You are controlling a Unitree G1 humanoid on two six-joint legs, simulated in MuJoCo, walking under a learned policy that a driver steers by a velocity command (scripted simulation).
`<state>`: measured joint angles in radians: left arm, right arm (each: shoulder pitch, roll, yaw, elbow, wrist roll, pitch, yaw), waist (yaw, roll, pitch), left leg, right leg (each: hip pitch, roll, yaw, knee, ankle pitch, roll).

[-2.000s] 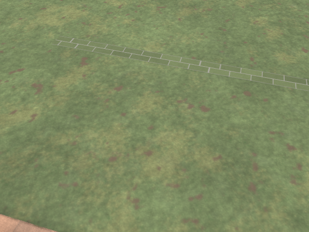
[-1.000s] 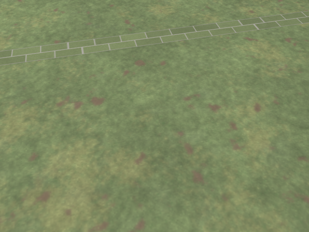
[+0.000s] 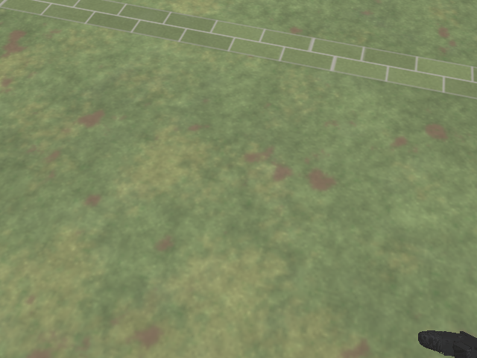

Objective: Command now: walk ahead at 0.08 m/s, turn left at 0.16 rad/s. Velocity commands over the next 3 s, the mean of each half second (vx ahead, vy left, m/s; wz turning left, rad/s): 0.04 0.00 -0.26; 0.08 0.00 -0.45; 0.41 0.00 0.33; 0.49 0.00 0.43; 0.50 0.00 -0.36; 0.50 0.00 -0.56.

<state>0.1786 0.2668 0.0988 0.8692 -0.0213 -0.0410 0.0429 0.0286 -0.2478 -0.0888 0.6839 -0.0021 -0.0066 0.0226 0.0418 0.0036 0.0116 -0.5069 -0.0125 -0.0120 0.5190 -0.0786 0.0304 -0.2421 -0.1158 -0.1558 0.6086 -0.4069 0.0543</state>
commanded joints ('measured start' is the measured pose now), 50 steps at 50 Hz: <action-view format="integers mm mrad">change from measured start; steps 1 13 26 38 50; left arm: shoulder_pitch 130 -31 -5 9 3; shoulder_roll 15 71 213 182 59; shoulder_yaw -36 -1 35 28 -32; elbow -44 -41 -114 -138 -204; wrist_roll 26 -4 42 -1 10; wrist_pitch -30 85 32 55 -9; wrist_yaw -42 14 -21 8 -16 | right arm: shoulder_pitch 236 8 -116 -108 232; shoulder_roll -117 -90 -114 -100 -276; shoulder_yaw -6 -8 -34 -25 -51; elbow -8 37 34 66 200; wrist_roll -34 -14 17 20 -1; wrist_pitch -21 3 24 8 -83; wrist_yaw -22 -84 -90 -76 -3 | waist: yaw -60 -32 -11 -8 -54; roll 276 115 -130 -143 254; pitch -451 -149 -71 -87 -87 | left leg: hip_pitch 718 272 -244 -95 614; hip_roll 431 305 25 -4 327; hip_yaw -435 -128 -61 -89 -568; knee -26 -229 605 303 -268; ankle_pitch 885 69 -421 -229 -276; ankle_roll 340 215 -72 -103 253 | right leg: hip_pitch -343 -226 143 189 -388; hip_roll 34 41 -180 -62 226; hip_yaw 197 180 558 530 266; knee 505 337 -302 -242 199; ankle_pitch -291 -27 531 582 -138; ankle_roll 4 -6 -338 -268 -120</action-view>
